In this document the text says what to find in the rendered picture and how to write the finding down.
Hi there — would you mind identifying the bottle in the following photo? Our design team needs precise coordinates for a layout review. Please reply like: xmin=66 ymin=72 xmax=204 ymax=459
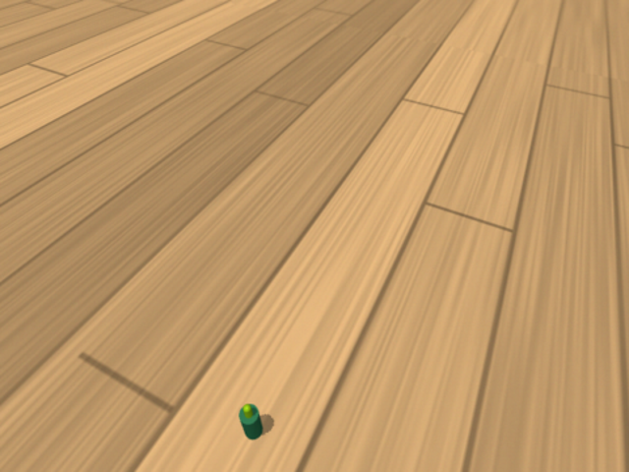
xmin=239 ymin=404 xmax=262 ymax=440

